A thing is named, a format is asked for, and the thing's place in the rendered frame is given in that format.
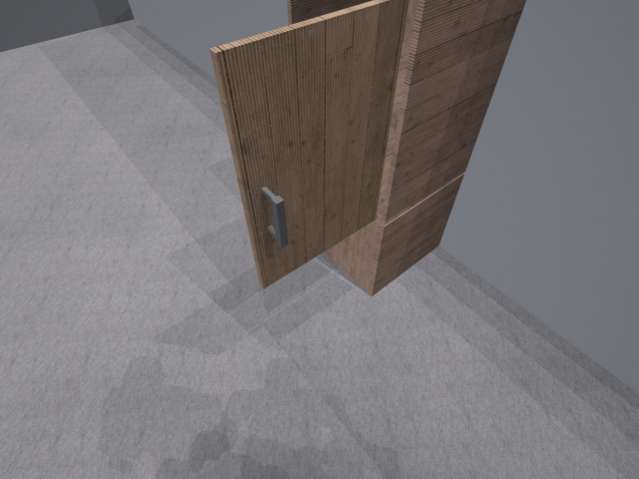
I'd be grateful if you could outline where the handle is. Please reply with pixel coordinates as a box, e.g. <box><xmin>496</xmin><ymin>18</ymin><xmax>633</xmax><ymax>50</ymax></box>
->
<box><xmin>262</xmin><ymin>187</ymin><xmax>289</xmax><ymax>247</ymax></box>

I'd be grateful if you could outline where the cupboard door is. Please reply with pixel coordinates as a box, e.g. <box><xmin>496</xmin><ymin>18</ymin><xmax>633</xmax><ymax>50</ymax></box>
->
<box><xmin>210</xmin><ymin>0</ymin><xmax>409</xmax><ymax>289</ymax></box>

